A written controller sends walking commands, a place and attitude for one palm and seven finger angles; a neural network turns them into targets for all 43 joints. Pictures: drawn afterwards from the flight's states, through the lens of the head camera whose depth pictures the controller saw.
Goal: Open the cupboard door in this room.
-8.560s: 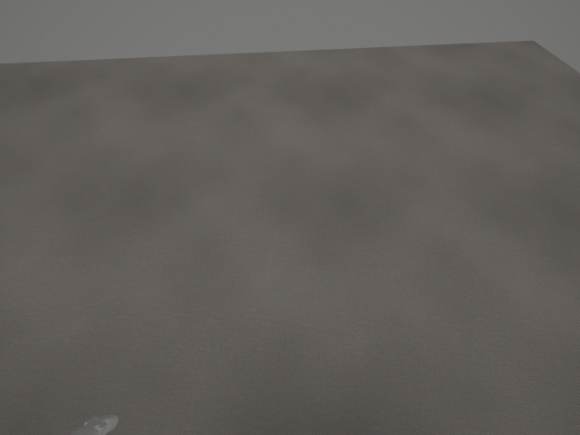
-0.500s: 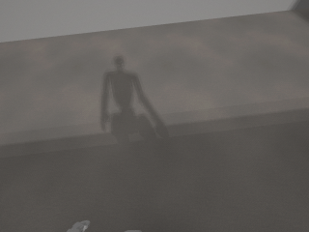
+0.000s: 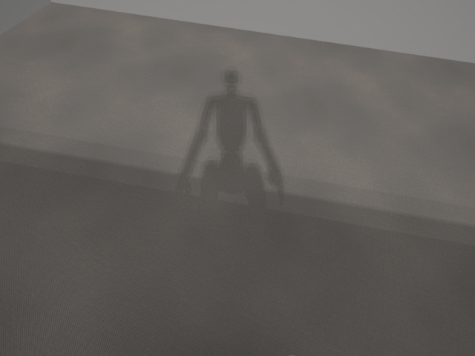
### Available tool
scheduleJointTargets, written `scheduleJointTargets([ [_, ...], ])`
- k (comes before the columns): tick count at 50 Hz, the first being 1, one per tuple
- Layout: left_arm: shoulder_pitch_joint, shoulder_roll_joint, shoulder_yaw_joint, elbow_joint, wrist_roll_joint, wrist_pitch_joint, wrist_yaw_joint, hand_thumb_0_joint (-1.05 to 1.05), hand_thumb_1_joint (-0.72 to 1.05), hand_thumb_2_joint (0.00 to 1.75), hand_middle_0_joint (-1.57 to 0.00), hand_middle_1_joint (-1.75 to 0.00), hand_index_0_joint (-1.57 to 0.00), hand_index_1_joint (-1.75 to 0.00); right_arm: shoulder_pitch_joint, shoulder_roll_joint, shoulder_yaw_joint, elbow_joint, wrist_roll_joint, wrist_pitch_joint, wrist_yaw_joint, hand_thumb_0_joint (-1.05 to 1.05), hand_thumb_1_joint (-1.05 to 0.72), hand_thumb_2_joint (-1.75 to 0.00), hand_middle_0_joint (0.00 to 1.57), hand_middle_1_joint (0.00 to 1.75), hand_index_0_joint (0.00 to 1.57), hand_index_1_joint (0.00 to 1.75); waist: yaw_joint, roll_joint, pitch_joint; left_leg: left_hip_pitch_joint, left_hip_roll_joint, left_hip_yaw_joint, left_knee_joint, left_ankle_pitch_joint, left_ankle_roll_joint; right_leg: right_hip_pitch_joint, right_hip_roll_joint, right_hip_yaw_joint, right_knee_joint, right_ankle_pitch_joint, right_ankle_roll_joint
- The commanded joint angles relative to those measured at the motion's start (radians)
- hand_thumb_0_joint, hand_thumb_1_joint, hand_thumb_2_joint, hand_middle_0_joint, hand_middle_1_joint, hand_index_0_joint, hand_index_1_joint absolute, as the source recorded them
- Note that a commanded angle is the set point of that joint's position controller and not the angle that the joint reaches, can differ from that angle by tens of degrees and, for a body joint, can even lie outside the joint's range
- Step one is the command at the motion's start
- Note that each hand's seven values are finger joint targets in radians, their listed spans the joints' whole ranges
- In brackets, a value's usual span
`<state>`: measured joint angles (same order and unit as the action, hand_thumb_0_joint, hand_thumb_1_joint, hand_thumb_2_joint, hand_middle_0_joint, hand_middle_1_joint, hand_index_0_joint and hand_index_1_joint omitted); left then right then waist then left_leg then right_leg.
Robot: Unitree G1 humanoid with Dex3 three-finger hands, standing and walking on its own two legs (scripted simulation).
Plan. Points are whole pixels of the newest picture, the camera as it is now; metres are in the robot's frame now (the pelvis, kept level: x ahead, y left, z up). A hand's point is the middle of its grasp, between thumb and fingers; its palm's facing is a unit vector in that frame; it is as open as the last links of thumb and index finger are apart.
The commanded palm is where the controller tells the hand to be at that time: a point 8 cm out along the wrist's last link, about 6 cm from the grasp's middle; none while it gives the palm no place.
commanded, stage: turn or walk to find it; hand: left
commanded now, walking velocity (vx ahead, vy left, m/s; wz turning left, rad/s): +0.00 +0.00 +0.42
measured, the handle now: out of the picture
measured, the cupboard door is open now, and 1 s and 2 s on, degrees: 0 0 0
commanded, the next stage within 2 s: none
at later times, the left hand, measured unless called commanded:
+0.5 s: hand out of the picture +0.03 +0.16 -0.13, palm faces +0.23 -0.93 -0.29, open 7.4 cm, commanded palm none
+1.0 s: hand out of the picture -0.16 +0.18 -0.18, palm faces +0.49 -0.84 -0.25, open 7.4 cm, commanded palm none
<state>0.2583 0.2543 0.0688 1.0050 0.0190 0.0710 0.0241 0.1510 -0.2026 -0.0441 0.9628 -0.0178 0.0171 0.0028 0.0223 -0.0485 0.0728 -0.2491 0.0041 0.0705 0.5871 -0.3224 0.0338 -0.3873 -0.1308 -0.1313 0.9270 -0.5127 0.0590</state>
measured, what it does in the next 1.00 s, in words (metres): steps on the spot, turning left: right foot, then left foot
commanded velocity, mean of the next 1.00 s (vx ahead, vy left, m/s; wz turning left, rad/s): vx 0.00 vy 0.00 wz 0.42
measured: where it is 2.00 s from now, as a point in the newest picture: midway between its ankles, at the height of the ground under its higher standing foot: outside the picture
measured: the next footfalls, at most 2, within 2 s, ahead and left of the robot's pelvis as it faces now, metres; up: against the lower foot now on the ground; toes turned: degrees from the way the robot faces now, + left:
right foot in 0.38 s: +0.03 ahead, -0.13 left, +0.00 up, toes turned +6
left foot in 0.90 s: -0.10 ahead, +0.09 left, +0.00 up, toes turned +28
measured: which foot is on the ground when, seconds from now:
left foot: down 0.00-0.38, up 0.40-0.88, down 0.90-1.00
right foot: up 0.00-0.36, down 0.38-0.90, up 0.92-1.00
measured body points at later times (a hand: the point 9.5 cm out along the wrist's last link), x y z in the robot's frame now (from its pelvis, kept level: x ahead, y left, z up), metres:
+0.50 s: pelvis -0.03 -0.05 +0.01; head -0.01 -0.09 +0.46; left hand +0.01 +0.21 -0.11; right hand +0.05 -0.29 -0.16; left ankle -0.05 +0.09 -0.66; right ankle -0.01 -0.13 -0.73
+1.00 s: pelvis -0.08 -0.02 +0.00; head -0.06 +0.01 +0.45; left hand -0.18 +0.22 -0.16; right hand +0.12 -0.20 -0.13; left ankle -0.13 +0.07 -0.73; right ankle -0.02 -0.14 -0.68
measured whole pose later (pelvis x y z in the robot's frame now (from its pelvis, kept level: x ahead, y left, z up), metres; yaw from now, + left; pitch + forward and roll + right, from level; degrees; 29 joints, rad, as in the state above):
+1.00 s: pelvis -0.08 -0.02 +0.00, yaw +26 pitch -1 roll +0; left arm 0.26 0.26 0.07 1.02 0.02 0.07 0.02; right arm 0.14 -0.20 -0.04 0.96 -0.02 0.02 0.00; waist 0.03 -0.05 0.07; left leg -0.23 0.00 0.05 0.56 -0.32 0.03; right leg -0.43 -0.12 -0.12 0.97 -0.48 0.06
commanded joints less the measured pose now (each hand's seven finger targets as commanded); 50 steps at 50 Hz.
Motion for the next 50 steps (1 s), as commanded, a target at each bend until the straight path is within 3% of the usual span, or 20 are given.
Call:
scheduleJointTargets([
  [1,-0.062,0.064,0.008,-0.097,-0.004,-0.039,-0.011,0.00,0.90,0.90,-0.20,-0.30,-0.20,-0.30,0.051,-0.191,-0.037,-0.041,0.000,-0.015,-0.026,0.00,-0.90,-0.90,0.20,0.30,0.20,0.30,-0.033,0.197,-0.081,0.162,0.253,-0.256,-0.243,0.618,0.119,-0.163,0.010,0.101,0.192,0.084,0.020],
  [4,-0.054,0.065,0.006,-0.092,-0.005,-0.037,-0.010,0.00,0.90,0.90,-0.20,-0.30,-0.20,-0.30,0.058,-0.189,-0.038,-0.043,0.003,-0.018,-0.024,0.00,-0.90,-0.90,0.20,0.30,0.20,0.30,-0.033,0.173,-0.088,0.160,0.229,-0.242,-0.253,0.605,0.117,-0.133,0.020,0.102,0.163,0.117,0.031],
  [12,-0.114,0.044,0.000,-0.145,-0.008,-0.039,-0.005,0.00,0.90,0.90,-0.20,-0.30,-0.20,-0.30,0.080,-0.200,-0.055,-0.054,-0.007,-0.001,-0.016,0.00,-0.90,-0.90,0.20,0.30,0.20,0.30,-0.057,0.195,-0.074,0.097,0.228,-0.367,-0.256,0.424,0.141,-0.047,0.064,0.102,-0.077,0.062,0.021],
  [15,-0.071,0.039,0.001,-0.145,-0.012,-0.045,-0.002,0.00,0.90,0.90,-0.20,-0.30,-0.20,-0.30,0.056,-0.201,-0.060,-0.068,-0.010,0.005,-0.013,0.00,-0.90,-0.90,0.20,0.30,0.20,0.30,-0.036,0.214,-0.091,0.035,0.205,-0.398,-0.232,0.407,0.129,0.063,0.093,0.091,-0.224,0.097,0.007],
  [17,0.005,0.051,0.003,-0.126,-0.013,-0.056,0.000,0.00,0.90,0.90,-0.20,-0.30,-0.20,-0.30,0.035,-0.193,-0.063,-0.075,-0.003,0.008,-0.010,0.00,-0.90,-0.90,0.20,0.30,0.20,0.30,0.003,0.179,-0.117,-0.038,0.166,-0.385,-0.166,0.348,0.092,0.212,0.096,0.082,-0.436,0.243,0.001],
  [18,0.041,0.082,0.011,-0.120,-0.007,-0.066,0.005,0.00,0.90,0.90,-0.20,-0.30,-0.20,-0.30,0.039,-0.158,-0.061,-0.083,0.004,0.007,-0.007,0.00,-0.90,-0.90,0.20,0.30,0.20,0.30,0.017,0.093,-0.131,-0.140,0.108,-0.345,-0.087,0.222,0.042,0.341,0.037,0.131,-0.568,0.301,-0.011],
  [19,0.057,0.170,0.029,-0.122,0.009,-0.076,0.014,0.00,0.90,0.90,-0.20,-0.30,-0.20,-0.30,0.058,-0.089,-0.049,-0.102,0.012,0.007,-0.001,0.00,-0.90,-0.90,0.20,0.30,0.20,0.30,0.021,-0.174,-0.125,-0.338,-0.035,-0.190,0.118,-0.058,-0.036,0.433,-0.208,0.400,-0.660,0.252,-0.098],
  [20,0.028,0.201,0.030,-0.147,0.002,-0.073,0.012,0.00,0.90,0.90,-0.20,-0.30,-0.20,-0.30,0.049,-0.114,-0.058,-0.111,-0.001,0.016,-0.004,0.00,-0.90,-0.90,0.20,0.30,0.20,0.30,0.026,-0.244,-0.098,-0.340,-0.061,-0.149,0.335,-0.238,-0.058,0.286,-0.354,0.491,-0.707,0.240,-0.197],
  [21,-0.019,0.177,0.033,-0.163,-0.003,-0.073,0.015,0.00,0.90,0.90,-0.20,-0.30,-0.20,-0.30,0.040,-0.141,-0.066,-0.099,-0.009,0.032,-0.002,0.00,-0.90,-0.90,0.20,0.30,0.20,0.30,0.013,-0.230,-0.049,-0.315,-0.028,-0.194,0.477,-0.214,-0.051,0.155,-0.325,0.479,-0.737,0.142,-0.210],
  [22,-0.069,0.145,0.026,-0.173,-0.003,-0.068,0.016,0.00,0.90,0.90,-0.20,-0.30,-0.20,-0.30,0.052,-0.139,-0.071,-0.083,-0.008,0.038,0.003,0.00,-0.90,-0.90,0.20,0.30,0.20,0.30,-0.020,-0.134,-0.010,-0.311,-0.014,-0.187,0.561,-0.160,-0.050,0.102,-0.282,0.420,-0.736,0.119,-0.194],
  [23,-0.114,0.117,0.015,-0.181,-0.003,-0.071,0.012,0.00,0.90,0.90,-0.20,-0.30,-0.20,-0.30,0.077,-0.125,-0.069,-0.056,-0.009,0.045,0.011,0.00,-0.90,-0.90,0.20,0.30,0.20,0.30,-0.046,-0.079,0.017,-0.302,0.000,-0.169,0.617,-0.091,-0.059,0.074,-0.223,0.312,-0.717,0.142,-0.166],
  [25,-0.115,0.083,0.004,-0.180,-0.004,-0.081,0.009,0.00,0.90,0.90,-0.20,-0.30,-0.20,-0.30,0.129,-0.107,-0.063,-0.027,-0.010,0.048,0.016,0.00,-0.90,-0.90,0.20,0.30,0.20,0.30,-0.056,-0.095,-0.001,-0.296,0.002,-0.137,0.658,-0.007,-0.081,0.111,-0.158,0.189,-0.687,0.260,-0.139],
  [35,0.049,0.127,0.017,-0.095,0.010,-0.080,0.012,0.00,0.90,0.90,-0.20,-0.30,-0.20,-0.30,0.017,-0.090,-0.040,-0.032,0.000,0.041,0.011,0.00,-0.90,-0.90,0.20,0.30,0.20,0.30,0.025,-0.112,-0.055,-0.245,0.038,-0.061,0.376,-0.125,-0.107,0.289,-0.228,0.141,-0.622,0.485,-0.195],
  [40,0.049,0.160,0.029,-0.070,0.014,-0.071,0.009,0.00,0.90,0.90,-0.20,-0.30,-0.20,-0.30,0.013,-0.077,-0.025,-0.038,0.012,0.023,0.006,0.00,-0.90,-0.90,0.20,0.30,0.20,0.30,0.025,-0.155,-0.107,-0.126,0.025,-0.001,0.150,-0.152,-0.084,0.304,-0.248,0.110,-0.548,0.609,-0.208],
  [43,0.016,0.145,0.031,-0.066,0.001,-0.061,0.006,0.00,0.90,0.90,-0.20,-0.30,-0.20,-0.30,0.100,-0.100,-0.027,-0.019,0.011,0.003,0.004,0.00,-0.90,-0.90,0.20,0.30,0.20,0.30,-0.036,-0.080,-0.144,0.098,0.032,0.011,-0.179,0.094,-0.063,0.194,-0.206,0.014,-0.391,0.537,-0.113],
  [44,0.031,0.102,0.024,-0.083,-0.009,-0.051,0.002,0.00,0.90,0.90,-0.20,-0.30,-0.20,-0.30,0.117,-0.176,-0.043,-0.020,0.004,-0.007,0.003,0.00,-0.90,-0.90,0.20,0.30,0.20,0.30,-0.048,0.125,-0.149,0.225,0.175,-0.180,-0.266,0.185,-0.008,0.014,-0.116,-0.045,-0.224,0.325,-0.046],
  [45,-0.002,0.040,0.005,-0.123,-0.006,-0.046,-0.005,0.00,0.90,0.90,-0.20,-0.30,-0.20,-0.30,0.139,-0.266,-0.063,-0.028,-0.001,-0.004,-0.002,0.00,-0.90,-0.90,0.20,0.30,0.20,0.30,-0.067,0.369,-0.108,0.242,0.388,-0.428,-0.300,0.462,0.097,-0.195,-0.008,-0.050,-0.037,-0.088,0.013],
  [46,-0.074,0.060,-0.002,-0.138,0.003,-0.032,0.000,0.00,0.90,0.90,-0.20,-0.30,-0.20,-0.30,0.164,-0.271,-0.064,-0.010,-0.003,0.000,-0.012,0.00,-0.90,-0.90,0.20,0.30,0.20,0.30,-0.097,0.288,-0.092,0.166,0.411,-0.429,-0.297,0.490,0.148,-0.183,-0.003,0.043,0.081,-0.098,0.008],
  [47,-0.095,0.052,0.003,-0.131,0.002,-0.027,0.002,0.00,0.90,0.90,-0.20,-0.30,-0.20,-0.30,0.134,-0.252,-0.058,-0.010,-0.004,-0.002,-0.021,0.00,-0.90,-0.90,0.20,0.30,0.20,0.30,-0.076,0.308,-0.091,0.142,0.365,-0.395,-0.285,0.474,0.136,-0.196,0.001,0.089,0.140,-0.058,0.008],
  [50,-0.050,0.068,0.009,-0.087,-0.001,-0.034,-0.014,0.00,0.90,0.90,-0.20,-0.30,-0.20,-0.30,0.016,-0.193,-0.035,-0.047,-0.001,-0.010,-0.025,0.00,-0.90,-0.90,0.20,0.30,0.20,0.30,-0.024,0.200,-0.050,0.110,0.243,-0.255,-0.267,0.498,0.111,-0.165,0.014,0.097,0.189,0.102,0.019],
])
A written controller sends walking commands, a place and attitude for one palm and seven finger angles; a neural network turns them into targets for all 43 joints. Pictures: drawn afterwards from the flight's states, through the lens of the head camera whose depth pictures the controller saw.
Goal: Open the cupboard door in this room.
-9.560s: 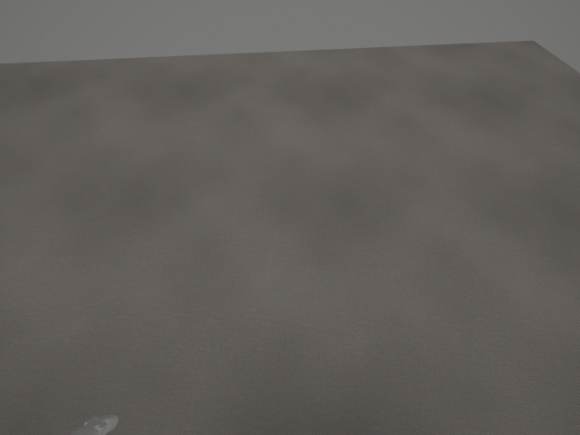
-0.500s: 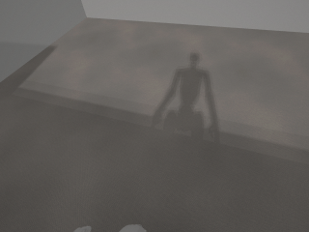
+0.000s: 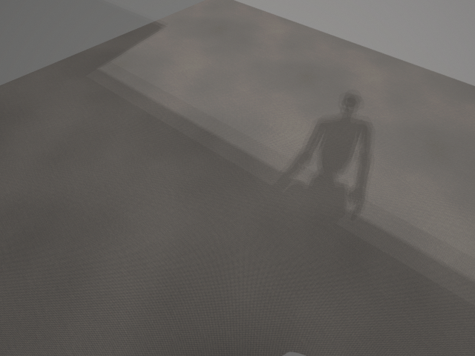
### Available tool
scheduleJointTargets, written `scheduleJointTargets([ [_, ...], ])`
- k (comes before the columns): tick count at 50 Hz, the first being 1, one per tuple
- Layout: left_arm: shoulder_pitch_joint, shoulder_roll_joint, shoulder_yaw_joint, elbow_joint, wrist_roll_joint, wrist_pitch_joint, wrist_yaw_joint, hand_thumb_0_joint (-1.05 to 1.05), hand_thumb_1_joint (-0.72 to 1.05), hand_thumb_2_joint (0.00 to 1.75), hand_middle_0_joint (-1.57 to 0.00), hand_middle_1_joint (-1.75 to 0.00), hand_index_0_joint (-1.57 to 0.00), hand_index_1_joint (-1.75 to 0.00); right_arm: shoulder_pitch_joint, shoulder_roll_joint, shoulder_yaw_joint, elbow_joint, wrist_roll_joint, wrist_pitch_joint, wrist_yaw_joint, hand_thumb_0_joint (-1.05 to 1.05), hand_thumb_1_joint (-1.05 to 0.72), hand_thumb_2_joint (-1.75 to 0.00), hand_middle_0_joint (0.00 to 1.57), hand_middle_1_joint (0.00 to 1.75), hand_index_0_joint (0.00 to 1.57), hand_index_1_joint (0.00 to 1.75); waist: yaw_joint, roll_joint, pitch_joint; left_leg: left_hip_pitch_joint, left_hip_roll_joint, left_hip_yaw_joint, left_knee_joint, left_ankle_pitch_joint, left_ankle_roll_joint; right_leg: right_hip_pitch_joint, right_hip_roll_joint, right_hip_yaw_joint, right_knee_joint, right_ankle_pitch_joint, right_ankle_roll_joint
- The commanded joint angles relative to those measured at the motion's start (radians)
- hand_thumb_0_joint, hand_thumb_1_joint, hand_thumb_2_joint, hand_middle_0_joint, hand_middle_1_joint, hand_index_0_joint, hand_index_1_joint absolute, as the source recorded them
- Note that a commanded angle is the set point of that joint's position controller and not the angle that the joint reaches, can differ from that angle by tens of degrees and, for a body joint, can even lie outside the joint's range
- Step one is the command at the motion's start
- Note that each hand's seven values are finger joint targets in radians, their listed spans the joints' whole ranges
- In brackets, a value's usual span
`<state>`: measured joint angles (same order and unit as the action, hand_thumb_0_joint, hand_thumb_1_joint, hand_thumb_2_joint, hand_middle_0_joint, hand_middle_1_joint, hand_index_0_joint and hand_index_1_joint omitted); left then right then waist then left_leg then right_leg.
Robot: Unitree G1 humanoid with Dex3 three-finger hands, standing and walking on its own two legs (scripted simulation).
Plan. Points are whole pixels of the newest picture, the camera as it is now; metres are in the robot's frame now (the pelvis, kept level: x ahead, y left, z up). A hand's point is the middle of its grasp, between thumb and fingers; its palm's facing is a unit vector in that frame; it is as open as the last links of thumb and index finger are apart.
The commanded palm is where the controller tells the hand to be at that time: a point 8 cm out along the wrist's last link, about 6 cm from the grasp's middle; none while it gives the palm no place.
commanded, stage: turn or walk to find it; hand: left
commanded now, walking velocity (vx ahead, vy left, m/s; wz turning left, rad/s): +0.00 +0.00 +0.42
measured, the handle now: out of the picture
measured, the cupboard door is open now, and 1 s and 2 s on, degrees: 0 0 0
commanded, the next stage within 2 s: stand and wait in 1.16 s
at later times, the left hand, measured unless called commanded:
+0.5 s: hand out of the picture +0.04 +0.16 -0.14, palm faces +0.22 -0.93 -0.28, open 7.4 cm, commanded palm none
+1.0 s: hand out of the picture -0.10 +0.22 -0.17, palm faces +0.46 -0.85 -0.24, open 7.4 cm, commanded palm none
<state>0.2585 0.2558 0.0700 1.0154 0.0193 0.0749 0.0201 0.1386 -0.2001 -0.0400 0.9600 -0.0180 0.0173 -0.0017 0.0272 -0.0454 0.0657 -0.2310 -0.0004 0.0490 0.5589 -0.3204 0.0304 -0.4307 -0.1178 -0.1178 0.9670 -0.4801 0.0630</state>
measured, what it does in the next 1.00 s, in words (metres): steps on the spot, turning left: right foot, then left foot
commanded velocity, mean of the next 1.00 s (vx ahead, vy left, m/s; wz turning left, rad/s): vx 0.00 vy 0.00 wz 0.42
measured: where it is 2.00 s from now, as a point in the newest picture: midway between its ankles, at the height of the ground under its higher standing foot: outside the picture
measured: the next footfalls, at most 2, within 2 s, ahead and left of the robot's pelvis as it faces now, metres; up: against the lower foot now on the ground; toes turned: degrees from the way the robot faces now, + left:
right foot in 0.34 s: +0.05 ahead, -0.13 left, +0.00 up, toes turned +5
left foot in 0.82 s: -0.04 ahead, +0.10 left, +0.00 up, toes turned +26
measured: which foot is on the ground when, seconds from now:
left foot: down 0.00-0.34, up 0.36-0.80, down 0.82-1.00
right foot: up 0.00-0.32, down 0.34-0.82, up 0.84-1.00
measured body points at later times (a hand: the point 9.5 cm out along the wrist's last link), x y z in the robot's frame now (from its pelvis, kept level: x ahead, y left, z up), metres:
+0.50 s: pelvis -0.01 -0.04 +0.01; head +0.02 -0.08 +0.45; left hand +0.03 +0.21 -0.12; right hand +0.07 -0.29 -0.16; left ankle -0.07 +0.10 -0.65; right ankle +0.01 -0.13 -0.73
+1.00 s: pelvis -0.04 +0.01 +0.01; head -0.02 +0.04 +0.46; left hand -0.12 +0.26 -0.15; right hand +0.16 -0.18 -0.12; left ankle -0.08 +0.09 -0.73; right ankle -0.01 -0.14 -0.66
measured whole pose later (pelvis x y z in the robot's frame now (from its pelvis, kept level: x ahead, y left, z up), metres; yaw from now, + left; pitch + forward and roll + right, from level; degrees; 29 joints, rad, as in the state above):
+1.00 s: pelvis -0.04 +0.01 +0.01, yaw +25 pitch +0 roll -1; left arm 0.22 0.26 0.07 0.99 0.02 0.06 0.01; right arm 0.14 -0.20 -0.03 0.95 -0.02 0.01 -0.01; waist 0.02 -0.03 0.07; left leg -0.22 -0.01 0.03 0.49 -0.26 0.05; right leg -0.45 -0.10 -0.06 1.08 -0.43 0.08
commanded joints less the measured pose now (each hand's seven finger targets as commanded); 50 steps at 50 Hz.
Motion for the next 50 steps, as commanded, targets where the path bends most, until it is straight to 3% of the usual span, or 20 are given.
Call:
scheduleJointTargets([
  [1,-0.044,0.067,0.006,-0.094,-0.003,-0.039,-0.010,0.00,0.90,0.90,-0.20,-0.30,-0.20,-0.30,0.033,-0.193,-0.038,-0.046,0.001,-0.014,-0.020,0.00,-0.90,-0.90,0.20,0.30,0.20,0.30,-0.028,0.185,-0.053,0.102,0.236,-0.226,-0.237,0.521,0.115,-0.111,0.006,0.084,0.139,0.081,0.019],
  [12,-0.099,0.041,-0.005,-0.154,-0.011,-0.050,0.000,0.00,0.90,0.90,-0.20,-0.30,-0.20,-0.30,0.076,-0.202,-0.061,-0.055,-0.009,0.000,-0.013,0.00,-0.90,-0.90,0.20,0.30,0.20,0.30,-0.055,0.199,-0.078,0.084,0.221,-0.356,-0.178,0.546,0.141,0.043,0.071,0.077,-0.220,0.030,0.014],
  [15,0.000,0.051,-0.001,-0.134,-0.013,-0.067,0.003,0.00,0.90,0.90,-0.20,-0.30,-0.20,-0.30,0.049,-0.194,-0.066,-0.069,0.000,0.003,-0.010,0.00,-0.90,-0.90,0.20,0.30,0.20,0.30,-0.005,0.163,-0.133,0.006,0.163,-0.343,-0.091,0.480,0.087,0.242,0.083,0.056,-0.506,0.244,0.004],
  [16,0.025,0.089,0.005,-0.128,-0.008,-0.077,0.008,0.00,0.90,0.90,-0.20,-0.30,-0.20,-0.30,0.059,-0.163,-0.062,-0.071,0.007,0.000,-0.006,0.00,-0.90,-0.90,0.20,0.30,0.20,0.30,0.005,0.090,-0.143,-0.100,0.110,-0.306,-0.023,0.340,0.036,0.374,0.014,0.118,-0.605,0.325,-0.012],
  [17,0.048,0.172,0.022,-0.127,0.007,-0.087,0.018,0.00,0.90,0.90,-0.20,-0.30,-0.20,-0.30,0.076,-0.098,-0.051,-0.087,0.014,-0.001,0.002,0.00,-0.90,-0.90,0.20,0.30,0.20,0.30,0.012,-0.154,-0.150,-0.295,-0.019,-0.161,0.161,0.026,-0.033,0.500,-0.220,0.347,-0.653,0.425,-0.091],
  [18,0.046,0.200,0.025,-0.141,0.003,-0.085,0.016,0.00,0.90,0.90,-0.20,-0.30,-0.20,-0.30,0.064,-0.109,-0.058,-0.098,0.004,0.011,-0.002,0.00,-0.90,-0.90,0.20,0.30,0.20,0.30,0.020,-0.224,-0.124,-0.320,-0.057,-0.123,0.365,-0.263,-0.055,0.382,-0.364,0.434,-0.683,0.468,-0.196],
  [19,0.007,0.174,0.028,-0.151,-0.003,-0.084,0.018,0.00,0.90,0.90,-0.20,-0.30,-0.20,-0.30,0.048,-0.135,-0.066,-0.086,-0.004,0.028,-0.001,0.00,-0.90,-0.90,0.20,0.30,0.20,0.30,0.016,-0.220,-0.074,-0.311,-0.023,-0.168,0.512,-0.244,-0.050,0.256,-0.342,0.423,-0.718,0.355,-0.219],
  [20,-0.043,0.151,0.021,-0.164,-0.002,-0.081,0.016,0.00,0.90,0.90,-0.20,-0.30,-0.20,-0.30,0.048,-0.133,-0.070,-0.072,-0.004,0.036,0.005,0.00,-0.90,-0.90,0.20,0.30,0.20,0.30,-0.011,-0.141,-0.016,-0.317,-0.011,-0.162,0.611,-0.182,-0.052,0.188,-0.291,0.373,-0.730,0.264,-0.208],
  [22,-0.123,0.095,0.007,-0.183,-0.003,-0.082,0.016,0.00,0.90,0.90,-0.20,-0.30,-0.20,-0.30,0.109,-0.117,-0.068,-0.033,-0.006,0.040,0.017,0.00,-0.90,-0.90,0.20,0.30,0.20,0.30,-0.058,-0.082,-0.011,-0.317,0.015,-0.131,0.665,-0.067,-0.068,0.194,-0.203,0.208,-0.693,0.308,-0.166],
  [23,-0.119,0.087,0.003,-0.183,-0.002,-0.087,0.015,0.00,0.90,0.90,-0.20,-0.30,-0.20,-0.30,0.123,-0.109,-0.064,-0.025,-0.006,0.042,0.019,0.00,-0.90,-0.90,0.20,0.30,0.20,0.30,-0.056,-0.103,-0.013,-0.312,0.019,-0.114,0.674,-0.039,-0.079,0.201,-0.188,0.165,-0.689,0.343,-0.159],
  [34,0.044,0.153,0.026,-0.098,0.012,-0.081,0.014,0.00,0.90,0.90,-0.20,-0.30,-0.20,-0.30,-0.002,-0.076,-0.030,-0.044,0.010,0.023,0.013,0.00,-0.90,-0.90,0.20,0.30,0.20,0.30,0.028,-0.161,-0.085,-0.202,0.033,0.006,0.251,-0.155,-0.094,0.382,-0.244,0.082,-0.564,0.719,-0.209],
  [36,0.043,0.162,0.027,-0.089,0.012,-0.075,0.011,0.00,0.90,0.90,-0.20,-0.30,-0.20,-0.30,0.009,-0.079,-0.028,-0.045,0.012,0.018,0.010,0.00,-0.90,-0.90,0.20,0.30,0.20,0.30,0.020,-0.171,-0.095,-0.141,0.019,0.032,0.159,-0.129,-0.083,0.362,-0.244,0.074,-0.538,0.723,-0.197],
  [38,0.016,0.159,0.028,-0.086,0.006,-0.069,0.010,0.00,0.90,0.90,-0.20,-0.30,-0.20,-0.30,0.059,-0.086,-0.029,-0.034,0.010,0.010,0.009,0.00,-0.90,-0.90,0.20,0.30,0.20,0.30,-0.015,-0.148,-0.108,-0.024,0.018,0.052,-0.019,0.006,-0.073,0.308,-0.226,0.027,-0.469,0.654,-0.146],
  [39,0.002,0.147,0.027,-0.090,-0.003,-0.064,0.009,0.00,0.90,0.90,-0.20,-0.30,-0.20,-0.30,0.100,-0.116,-0.035,-0.023,0.008,0.002,0.011,0.00,-0.90,-0.90,0.20,0.30,0.20,0.30,-0.047,-0.071,-0.124,0.091,0.043,0.029,-0.149,0.140,-0.059,0.234,-0.201,-0.016,-0.384,0.561,-0.099],
  [40,0.021,0.098,0.022,-0.112,-0.009,-0.055,0.004,0.00,0.90,0.90,-0.20,-0.30,-0.20,-0.30,0.122,-0.203,-0.053,-0.027,0.000,-0.009,0.009,0.00,-0.90,-0.90,0.20,0.30,0.20,0.30,-0.056,0.162,-0.149,0.226,0.222,-0.211,-0.211,0.336,0.015,0.043,-0.095,-0.071,-0.209,0.282,-0.029],
  [41,-0.013,0.042,0.000,-0.149,-0.007,-0.050,0.000,0.00,0.90,0.90,-0.20,-0.30,-0.20,-0.30,0.161,-0.282,-0.069,-0.024,0.000,-0.004,0.005,0.00,-0.90,-0.90,0.20,0.30,0.20,0.30,-0.077,0.354,-0.122,0.232,0.405,-0.393,-0.235,0.615,0.126,-0.112,-0.009,-0.048,-0.033,-0.166,0.011],
  [42,-0.080,0.059,-0.003,-0.154,0.001,-0.033,0.012,0.00,0.90,0.90,-0.20,-0.30,-0.20,-0.30,0.184,-0.274,-0.069,-0.006,-0.002,-0.004,-0.005,0.00,-0.90,-0.90,0.20,0.30,0.20,0.30,-0.103,0.337,-0.115,0.142,0.403,-0.388,-0.244,0.538,0.151,-0.083,-0.013,0.050,0.071,-0.172,0.004],
  [43,-0.114,0.061,0.003,-0.148,-0.002,-0.032,0.009,0.00,0.90,0.90,-0.20,-0.30,-0.20,-0.30,0.147,-0.250,-0.063,-0.010,-0.004,-0.003,-0.015,0.00,-0.90,-0.90,0.20,0.30,0.20,0.30,-0.090,0.300,-0.065,0.110,0.363,-0.377,-0.247,0.497,0.152,-0.125,-0.009,0.079,0.129,-0.114,0.003],
  [46,-0.055,0.062,0.005,-0.105,-0.003,-0.042,-0.007,0.00,0.90,0.90,-0.20,-0.30,-0.20,-0.30,0.045,-0.199,-0.042,-0.044,0.000,-0.014,-0.020,0.00,-0.90,-0.90,0.20,0.30,0.20,0.30,-0.034,0.186,-0.073,0.145,0.259,-0.243,-0.217,0.582,0.125,-0.123,-0.003,0.087,0.160,0.050,0.017],
  [50,-0.063,0.064,0.001,-0.111,-0.005,-0.043,-0.005,0.00,0.90,0.90,-0.20,-0.30,-0.20,-0.30,0.082,-0.194,-0.046,-0.042,0.004,-0.019,-0.018,0.00,-0.90,-0.90,0.20,0.30,0.20,0.30,-0.046,0.159,-0.107,0.195,0.238,-0.234,-0.203,0.663,0.130,-0.107,0.012,0.092,0.104,0.075,0.034],
])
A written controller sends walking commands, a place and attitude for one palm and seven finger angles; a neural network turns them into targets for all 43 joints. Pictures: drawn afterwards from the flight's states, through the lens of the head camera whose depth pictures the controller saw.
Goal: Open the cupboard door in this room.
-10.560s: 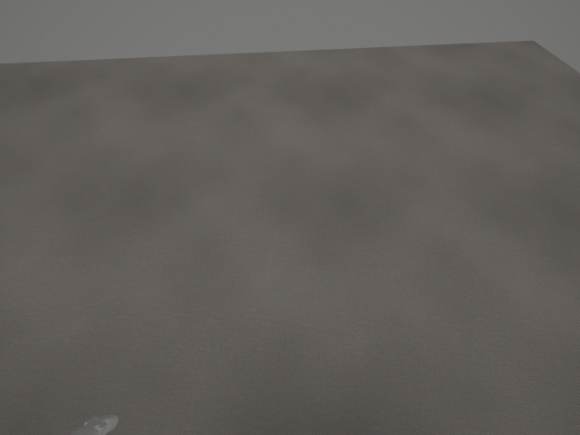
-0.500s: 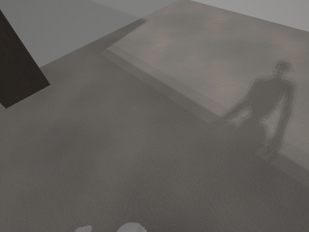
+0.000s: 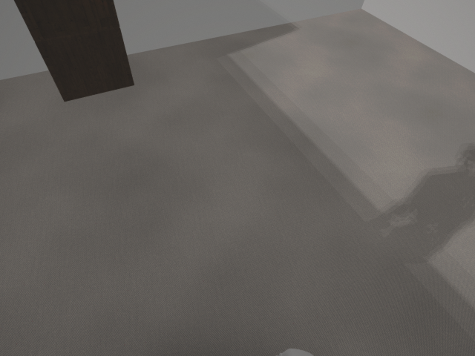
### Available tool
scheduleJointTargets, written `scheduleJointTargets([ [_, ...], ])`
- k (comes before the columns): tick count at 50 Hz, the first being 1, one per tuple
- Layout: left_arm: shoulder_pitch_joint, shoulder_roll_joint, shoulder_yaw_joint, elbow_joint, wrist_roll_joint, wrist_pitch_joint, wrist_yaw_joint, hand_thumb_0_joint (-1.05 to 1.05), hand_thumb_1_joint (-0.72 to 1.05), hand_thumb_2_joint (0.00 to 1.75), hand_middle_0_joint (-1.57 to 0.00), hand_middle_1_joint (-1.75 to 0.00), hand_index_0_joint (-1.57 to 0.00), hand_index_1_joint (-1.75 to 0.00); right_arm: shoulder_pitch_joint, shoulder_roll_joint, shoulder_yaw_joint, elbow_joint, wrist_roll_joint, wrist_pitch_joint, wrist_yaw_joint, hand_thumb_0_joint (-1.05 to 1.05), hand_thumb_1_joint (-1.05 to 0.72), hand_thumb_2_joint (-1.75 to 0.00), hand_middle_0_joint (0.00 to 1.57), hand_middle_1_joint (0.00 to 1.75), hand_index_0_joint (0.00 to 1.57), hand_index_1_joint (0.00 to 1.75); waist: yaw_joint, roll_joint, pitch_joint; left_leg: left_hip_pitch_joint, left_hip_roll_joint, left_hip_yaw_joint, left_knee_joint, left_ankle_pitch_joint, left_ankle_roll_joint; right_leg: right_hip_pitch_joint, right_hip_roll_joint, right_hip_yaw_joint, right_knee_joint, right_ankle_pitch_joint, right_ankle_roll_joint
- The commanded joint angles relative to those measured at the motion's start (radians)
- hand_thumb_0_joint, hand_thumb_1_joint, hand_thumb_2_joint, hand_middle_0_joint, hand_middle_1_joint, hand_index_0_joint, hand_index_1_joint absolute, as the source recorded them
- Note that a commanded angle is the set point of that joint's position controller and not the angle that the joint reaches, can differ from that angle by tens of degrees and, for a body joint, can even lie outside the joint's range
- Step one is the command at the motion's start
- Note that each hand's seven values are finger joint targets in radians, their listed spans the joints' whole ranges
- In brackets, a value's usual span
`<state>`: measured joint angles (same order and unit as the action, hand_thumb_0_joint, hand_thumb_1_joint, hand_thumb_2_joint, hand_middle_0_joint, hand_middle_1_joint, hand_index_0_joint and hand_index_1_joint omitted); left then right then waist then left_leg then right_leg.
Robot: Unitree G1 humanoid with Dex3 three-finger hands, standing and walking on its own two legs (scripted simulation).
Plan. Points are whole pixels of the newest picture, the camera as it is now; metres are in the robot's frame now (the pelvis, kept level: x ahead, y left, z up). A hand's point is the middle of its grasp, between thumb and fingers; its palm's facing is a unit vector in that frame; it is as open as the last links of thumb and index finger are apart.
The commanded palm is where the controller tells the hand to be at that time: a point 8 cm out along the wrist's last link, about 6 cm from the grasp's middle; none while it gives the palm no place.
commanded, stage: turn or walk to find it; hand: left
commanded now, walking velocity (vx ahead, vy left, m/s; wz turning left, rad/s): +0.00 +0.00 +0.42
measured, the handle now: out of the picture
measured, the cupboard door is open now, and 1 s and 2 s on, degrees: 0 0 0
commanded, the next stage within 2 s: stand and wait in 0.16 s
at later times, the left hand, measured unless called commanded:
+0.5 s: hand out of the picture +0.03 +0.13 -0.15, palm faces +0.16 -0.95 -0.27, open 7.3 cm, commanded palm none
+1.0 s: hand out of the picture -0.10 +0.12 -0.18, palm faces +0.24 -0.96 -0.15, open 7.4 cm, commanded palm none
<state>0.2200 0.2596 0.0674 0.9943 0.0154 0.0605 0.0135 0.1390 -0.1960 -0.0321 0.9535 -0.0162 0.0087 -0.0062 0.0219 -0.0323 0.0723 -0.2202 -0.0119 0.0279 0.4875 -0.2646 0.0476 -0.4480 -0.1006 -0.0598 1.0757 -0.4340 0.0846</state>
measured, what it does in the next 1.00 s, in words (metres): steps on the spot: right foot, then left foot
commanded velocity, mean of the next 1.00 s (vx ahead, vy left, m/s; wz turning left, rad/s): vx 0.00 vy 0.00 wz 0.10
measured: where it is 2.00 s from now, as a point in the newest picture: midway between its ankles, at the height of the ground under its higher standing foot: outside the picture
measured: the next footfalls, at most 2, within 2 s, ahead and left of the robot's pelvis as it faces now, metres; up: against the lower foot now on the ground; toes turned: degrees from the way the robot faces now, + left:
right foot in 0.30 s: +0.04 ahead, -0.14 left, +0.00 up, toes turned +3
left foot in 0.72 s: -0.05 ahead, +0.09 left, +0.00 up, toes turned +10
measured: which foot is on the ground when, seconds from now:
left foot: down 0.00-0.32, up 0.34-0.70, down 0.72-1.00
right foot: up 0.00-0.28, down 0.30-1.00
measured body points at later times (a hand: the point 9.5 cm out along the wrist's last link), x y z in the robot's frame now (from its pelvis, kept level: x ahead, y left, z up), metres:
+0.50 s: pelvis -0.01 -0.06 +0.00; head +0.00 -0.10 +0.45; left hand +0.02 +0.18 -0.13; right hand +0.03 -0.30 -0.17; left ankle -0.06 +0.09 -0.68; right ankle +0.00 -0.14 -0.74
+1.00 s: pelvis -0.04 -0.03 +0.00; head -0.05 -0.02 +0.45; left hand -0.11 +0.17 -0.17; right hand +0.02 -0.25 -0.15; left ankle -0.08 +0.08 -0.74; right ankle +0.00 -0.14 -0.74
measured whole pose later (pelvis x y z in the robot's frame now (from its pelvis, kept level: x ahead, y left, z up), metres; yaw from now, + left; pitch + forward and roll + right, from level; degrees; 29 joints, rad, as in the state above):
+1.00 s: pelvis -0.04 -0.03 +0.00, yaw +10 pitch -2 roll +0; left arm 0.30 0.14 0.00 1.16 0.01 0.02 0.02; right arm 0.23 -0.16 -0.01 1.13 -0.01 0.01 -0.04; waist 0.03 -0.02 0.02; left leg -0.14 0.00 0.01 0.44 -0.28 0.01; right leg -0.21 -0.05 -0.12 0.44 -0.20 0.00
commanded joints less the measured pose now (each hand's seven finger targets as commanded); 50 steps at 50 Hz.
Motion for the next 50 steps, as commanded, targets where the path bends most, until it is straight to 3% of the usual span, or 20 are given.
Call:
scheduleJointTargets([
  [1,-0.035,0.058,0.003,-0.096,-0.001,-0.029,0.003,0.00,0.90,0.90,-0.20,-0.30,-0.20,-0.30,0.090,-0.200,-0.056,-0.035,0.001,-0.010,-0.014,0.00,-0.90,-0.90,0.20,0.30,0.20,0.30,-0.044,0.150,-0.116,0.199,0.252,-0.224,-0.128,0.618,0.118,-0.092,-0.002,0.035,-0.024,0.023,0.014],
  [7,-0.101,0.048,-0.001,-0.137,-0.004,-0.029,0.006,0.00,0.90,0.90,-0.20,-0.30,-0.20,-0.30,0.106,-0.202,-0.067,-0.041,-0.007,0.003,-0.008,0.00,-0.90,-0.90,0.20,0.30,0.20,0.30,-0.063,0.178,-0.090,0.119,0.246,-0.320,-0.135,0.480,0.132,-0.022,0.027,0.040,-0.176,-0.018,0.005],
  [11,-0.043,0.026,-0.009,-0.124,-0.008,-0.038,0.011,0.00,0.90,0.90,-0.20,-0.30,-0.20,-0.30,0.079,-0.192,-0.068,-0.044,-0.011,0.006,-0.009,0.00,-0.90,-0.90,0.20,0.30,0.20,0.30,-0.035,0.188,-0.122,0.069,0.225,-0.331,-0.107,0.461,0.120,0.114,0.062,0.019,-0.366,0.023,-0.018],
  [13,0.014,0.030,-0.011,-0.095,-0.008,-0.050,0.014,0.00,0.90,0.90,-0.20,-0.30,-0.20,-0.30,0.073,-0.171,-0.061,-0.034,-0.005,0.005,-0.008,0.00,-0.90,-0.90,0.20,0.30,0.20,0.30,-0.007,0.159,-0.129,-0.010,0.188,-0.310,-0.069,0.381,0.083,0.258,0.066,0.008,-0.553,0.162,-0.025],
  [14,0.049,0.047,-0.010,-0.082,-0.005,-0.059,0.017,0.00,0.90,0.90,-0.20,-0.30,-0.20,-0.30,0.076,-0.146,-0.056,-0.029,0.002,0.002,-0.007,0.00,-0.90,-0.90,0.20,0.30,0.20,0.30,0.010,0.102,-0.142,-0.065,0.149,-0.279,-0.017,0.282,0.041,0.357,0.034,0.031,-0.686,0.254,-0.032],
  [15,0.055,0.106,-0.003,-0.074,0.007,-0.071,0.024,0.00,0.90,0.90,-0.20,-0.30,-0.20,-0.30,0.102,-0.087,-0.045,-0.027,0.011,-0.001,-0.002,0.00,-0.90,-0.90,0.20,0.30,0.20,0.30,0.004,-0.077,-0.148,-0.196,0.058,-0.181,0.107,0.068,-0.022,0.459,-0.131,0.206,-0.754,0.274,-0.081],
  [16,0.050,0.159,-0.001,-0.079,0.009,-0.076,0.023,0.00,0.90,0.90,-0.20,-0.30,-0.20,-0.30,0.093,-0.054,-0.033,-0.046,0.011,0.003,-0.002,0.00,-0.90,-0.90,0.20,0.30,0.20,0.30,0.004,-0.215,-0.099,-0.268,-0.036,-0.095,0.229,-0.244,-0.066,0.398,-0.303,0.370,-0.802,0.351,-0.183],
  [17,0.051,0.152,0.009,-0.086,0.000,-0.078,0.024,0.00,0.90,0.90,-0.20,-0.30,-0.20,-0.30,0.094,-0.100,-0.048,-0.040,-0.002,0.029,-0.008,0.00,-0.90,-0.90,0.20,0.30,0.20,0.30,0.012,-0.257,-0.089,-0.223,-0.003,-0.133,0.356,-0.300,-0.063,0.268,-0.328,0.397,-0.845,0.293,-0.226],
  [18,0.005,0.130,0.001,-0.085,0.001,-0.073,0.023,0.00,0.90,0.90,-0.20,-0.30,-0.20,-0.30,0.087,-0.102,-0.052,-0.014,-0.004,0.038,-0.007,0.00,-0.90,-0.90,0.20,0.30,0.20,0.30,-0.005,-0.177,-0.033,-0.209,0.003,-0.140,0.438,-0.260,-0.059,0.196,-0.286,0.375,-0.858,0.208,-0.244],
  [19,-0.029,0.100,-0.008,-0.085,-0.001,-0.073,0.021,0.00,0.90,0.90,-0.20,-0.30,-0.20,-0.30,0.105,-0.093,-0.051,0.011,-0.004,0.039,-0.003,0.00,-0.90,-0.90,0.20,0.30,0.20,0.30,-0.026,-0.110,0.002,-0.214,0.012,-0.125,0.490,-0.206,-0.059,0.178,-0.230,0.302,-0.848,0.214,-0.235],
  [22,-0.037,0.053,-0.017,-0.070,-0.004,-0.078,0.018,0.00,0.90,0.90,-0.20,-0.30,-0.20,-0.30,0.159,-0.077,-0.046,0.058,-0.001,0.038,0.001,0.00,-0.90,-0.90,0.20,0.30,0.20,0.30,-0.042,-0.105,-0.011,-0.195,0.034,-0.084,0.523,-0.118,-0.078,0.212,-0.155,0.157,-0.817,0.343,-0.200],
  [29,0.096,0.054,-0.013,0.016,0.006,-0.081,0.018,0.00,0.90,0.90,-0.20,-0.30,-0.20,-0.30,0.102,-0.042,-0.024,0.080,0.003,0.023,-0.011,0.00,-0.90,-0.90,0.20,0.30,0.20,0.30,0.018,-0.124,-0.048,-0.131,0.055,-0.026,0.269,-0.181,-0.087,0.312,-0.164,0.190,-0.789,0.489,-0.239],
  [31,0.114,0.060,-0.014,0.043,0.007,-0.080,0.018,0.00,0.90,0.90,-0.20,-0.30,-0.20,-0.30,0.099,-0.034,-0.015,0.091,0.008,0.014,-0.016,0.00,-0.90,-0.90,0.20,0.30,0.20,0.30,0.020,-0.124,-0.070,-0.084,0.053,-0.014,0.165,-0.172,-0.081,0.331,-0.162,0.198,-0.769,0.541,-0.245],
  [34,0.081,0.041,-0.022,0.069,-0.005,-0.077,0.023,0.00,0.90,0.90,-0.20,-0.30,-0.20,-0.30,0.179,-0.023,-0.004,0.142,0.010,-0.002,-0.024,0.00,-0.90,-0.90,0.20,0.30,0.20,0.30,-0.024,-0.095,-0.100,0.092,0.057,-0.008,-0.095,0.019,-0.070,0.272,-0.121,0.162,-0.722,0.471,-0.187],
  [36,0.093,-0.007,-0.036,0.081,-0.014,-0.073,0.019,0.00,0.90,0.90,-0.20,-0.30,-0.20,-0.30,0.181,-0.064,-0.003,0.159,0.006,-0.021,-0.029,0.00,-0.90,-0.90,0.20,0.30,0.20,0.30,-0.014,0.047,-0.097,0.177,0.147,-0.079,-0.130,0.211,-0.035,0.195,-0.029,0.095,-0.690,0.372,-0.117],
  [37,0.104,-0.018,-0.039,0.087,-0.009,-0.070,0.018,0.00,0.90,0.90,-0.20,-0.30,-0.20,-0.30,0.155,-0.080,-0.004,0.152,0.008,-0.020,-0.031,0.00,-0.90,-0.90,0.20,0.30,0.20,0.30,-0.001,0.056,-0.073,0.137,0.179,-0.090,-0.119,0.198,-0.025,0.199,-0.014,0.082,-0.716,0.310,-0.103],
  [39,0.086,-0.016,-0.046,0.112,-0.011,-0.062,0.018,0.00,0.90,0.90,-0.20,-0.30,-0.20,-0.30,0.129,-0.061,0.005,0.161,0.007,-0.024,-0.035,0.00,-0.90,-0.90,0.20,0.30,0.20,0.30,-0.003,0.139,-0.032,0.048,0.174,-0.102,-0.161,0.187,-0.019,0.267,-0.011,0.039,-0.692,0.324,-0.082],
  [40,0.097,-0.011,-0.047,0.119,-0.011,-0.060,0.017,0.00,0.90,0.90,-0.20,-0.30,-0.20,-0.30,0.114,-0.062,0.006,0.159,0.008,-0.021,-0.034,0.00,-0.90,-0.90,0.20,0.30,0.20,0.30,0.005,0.141,-0.025,0.020,0.169,-0.106,-0.172,0.157,-0.018,0.289,-0.013,0.033,-0.689,0.309,-0.078],
  [47,0.120,-0.023,-0.052,0.138,-0.003,-0.051,0.017,0.00,0.90,0.90,-0.20,-0.30,-0.20,-0.30,0.121,-0.063,0.004,0.140,0.007,-0.010,-0.032,0.00,-0.90,-0.90,0.20,0.30,0.20,0.30,0.002,0.083,0.042,-0.052,0.141,-0.131,-0.197,-0.030,-0.012,0.245,-0.018,0.025,-0.705,0.198,-0.070],
  [50,0.126,-0.031,-0.056,0.140,-0.002,-0.056,0.017,0.00,0.90,0.90,-0.20,-0.30,-0.20,-0.30,0.140,-0.054,0.005,0.142,0.005,-0.014,-0.031,0.00,-0.90,-0.90,0.20,0.30,0.20,0.30,-0.002,0.059,0.040,-0.045,0.127,-0.122,-0.193,-0.022,-0.013,0.241,-0.024,0.038,-0.718,0.205,-0.073],
])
